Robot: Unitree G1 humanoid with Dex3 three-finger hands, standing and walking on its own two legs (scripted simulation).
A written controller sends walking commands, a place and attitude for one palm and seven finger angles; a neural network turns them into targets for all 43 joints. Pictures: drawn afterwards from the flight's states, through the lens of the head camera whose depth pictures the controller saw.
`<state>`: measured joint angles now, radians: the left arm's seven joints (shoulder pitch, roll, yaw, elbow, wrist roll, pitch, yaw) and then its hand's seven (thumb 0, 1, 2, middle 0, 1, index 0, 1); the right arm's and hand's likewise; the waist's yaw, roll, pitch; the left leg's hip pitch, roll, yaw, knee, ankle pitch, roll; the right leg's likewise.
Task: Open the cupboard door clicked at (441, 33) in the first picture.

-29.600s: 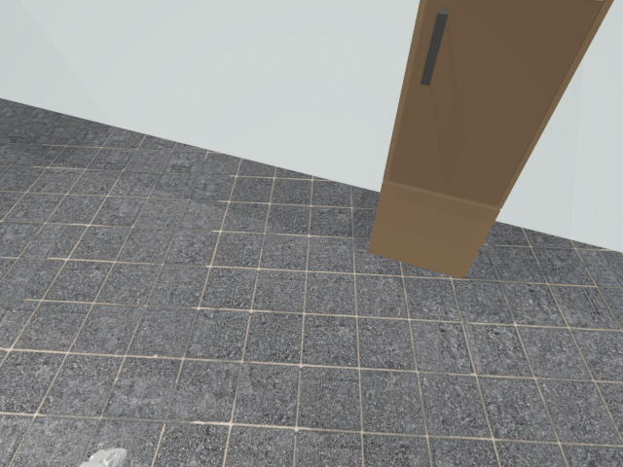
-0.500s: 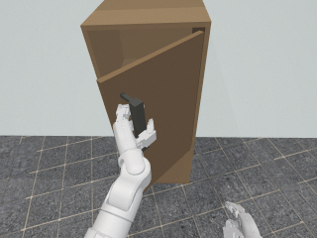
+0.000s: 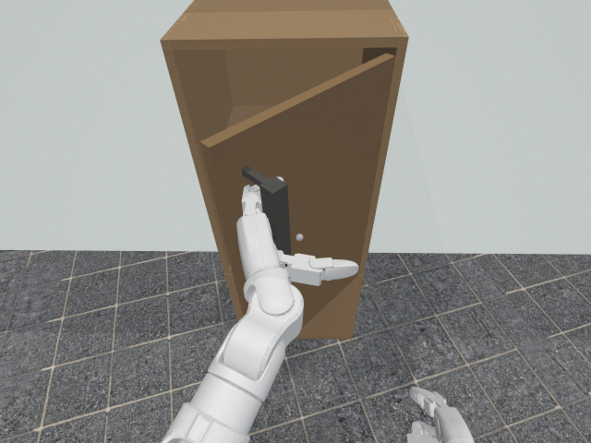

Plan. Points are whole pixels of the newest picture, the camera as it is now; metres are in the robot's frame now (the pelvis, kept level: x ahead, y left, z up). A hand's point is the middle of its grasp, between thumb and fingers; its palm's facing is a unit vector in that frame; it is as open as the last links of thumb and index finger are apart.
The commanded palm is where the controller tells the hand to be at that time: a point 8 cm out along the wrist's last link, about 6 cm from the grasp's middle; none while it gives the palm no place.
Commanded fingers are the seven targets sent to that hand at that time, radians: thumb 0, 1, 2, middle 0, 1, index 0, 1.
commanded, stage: open thumb and fingers to let go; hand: left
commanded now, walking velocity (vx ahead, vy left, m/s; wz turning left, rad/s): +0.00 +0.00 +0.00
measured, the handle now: (266, 224) +0.37 +0.07 +0.13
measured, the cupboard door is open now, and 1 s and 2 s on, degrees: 46 51 50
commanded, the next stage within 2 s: slide the hand sideways off the handle in 0.10 s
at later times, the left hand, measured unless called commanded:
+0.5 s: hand (319, 259) +0.31 +0.00 +0.13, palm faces -0.12 -0.99 +0.03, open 16.1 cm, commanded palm +0.28 +0.05 +0.13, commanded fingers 0.00 -0.50 0.30 -0.15 -0.30 -0.15 -0.30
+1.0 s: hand (276, 289) +0.26 +0.05 +0.13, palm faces -0.05 -1.00 +0.05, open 16.1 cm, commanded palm +0.22 +0.10 +0.13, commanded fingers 0.00 -0.50 0.30 -0.15 -0.30 -0.15 -0.30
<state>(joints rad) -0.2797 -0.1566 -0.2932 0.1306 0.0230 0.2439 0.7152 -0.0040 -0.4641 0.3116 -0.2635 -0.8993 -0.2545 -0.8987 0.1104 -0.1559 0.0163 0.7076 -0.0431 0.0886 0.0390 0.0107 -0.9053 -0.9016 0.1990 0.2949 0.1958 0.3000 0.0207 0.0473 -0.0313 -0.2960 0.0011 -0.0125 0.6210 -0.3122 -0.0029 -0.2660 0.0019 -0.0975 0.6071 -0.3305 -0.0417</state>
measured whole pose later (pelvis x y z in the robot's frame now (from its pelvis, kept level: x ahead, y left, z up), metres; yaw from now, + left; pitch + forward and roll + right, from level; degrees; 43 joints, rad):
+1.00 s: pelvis +0.01 +0.01 +0.01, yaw -3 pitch -3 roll +0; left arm 0.21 -0.01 -0.29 -0.27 -0.02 0.11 0.20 -0.01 -0.50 0.30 -0.19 -0.32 -0.20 -0.33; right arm 0.16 -0.17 0.05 0.51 0.00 0.10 0.01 0.01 -0.91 -0.90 0.20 0.29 0.20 0.30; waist 0.03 0.03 -0.03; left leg -0.17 0.01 0.03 0.53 -0.30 0.01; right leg -0.16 0.01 -0.05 0.52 -0.30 -0.03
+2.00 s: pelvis +0.01 +0.00 +0.00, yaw -1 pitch -3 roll -1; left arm 0.43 0.18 0.04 -0.48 -0.20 0.11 -0.07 -0.01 -0.48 0.31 -0.15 -0.30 -0.15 -0.30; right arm 0.22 -0.22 0.07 0.55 0.03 -0.13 -0.07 0.01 -0.90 -0.90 0.20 0.30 0.20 0.30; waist 0.05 0.05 -0.04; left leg -0.22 0.01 0.00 0.58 -0.31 0.00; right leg -0.18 0.01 -0.08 0.55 -0.32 -0.03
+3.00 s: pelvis +0.02 +0.01 +0.02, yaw -2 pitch -5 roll +0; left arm 0.45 0.31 0.31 -0.35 -0.06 -0.10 0.12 0.02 0.88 0.89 -0.21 -0.31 -0.21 -0.31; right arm 0.18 -0.22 0.03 0.66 -0.01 -0.09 -0.07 0.01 -0.90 -0.90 0.20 0.30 0.20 0.30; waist 0.07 0.05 0.03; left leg -0.06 0.00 0.02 0.38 -0.24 0.02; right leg -0.03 0.01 -0.06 0.34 -0.23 -0.02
